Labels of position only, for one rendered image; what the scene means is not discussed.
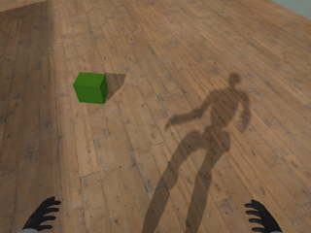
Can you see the right robot hand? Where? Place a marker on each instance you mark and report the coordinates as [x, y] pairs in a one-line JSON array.
[[267, 220]]

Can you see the left robot hand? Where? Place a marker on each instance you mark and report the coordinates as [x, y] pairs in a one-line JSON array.
[[38, 216]]

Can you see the carton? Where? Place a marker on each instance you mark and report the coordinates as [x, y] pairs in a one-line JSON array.
[[91, 88]]

